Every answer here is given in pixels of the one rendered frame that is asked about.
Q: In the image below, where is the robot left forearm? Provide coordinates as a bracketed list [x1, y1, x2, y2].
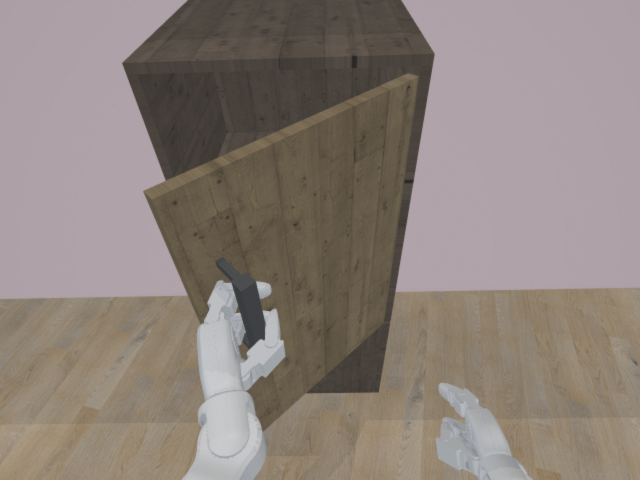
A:
[182, 390, 266, 480]

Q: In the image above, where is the handle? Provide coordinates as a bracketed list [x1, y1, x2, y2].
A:
[215, 257, 266, 350]

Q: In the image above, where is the cupboard door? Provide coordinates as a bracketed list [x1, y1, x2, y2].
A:
[143, 73, 419, 431]

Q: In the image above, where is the left robot hand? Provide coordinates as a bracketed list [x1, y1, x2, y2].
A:
[197, 280, 285, 401]

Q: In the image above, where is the robot right forearm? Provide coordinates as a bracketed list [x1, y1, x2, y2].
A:
[478, 454, 533, 480]

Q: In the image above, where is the right robot hand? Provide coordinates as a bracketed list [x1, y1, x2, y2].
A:
[436, 383, 512, 478]

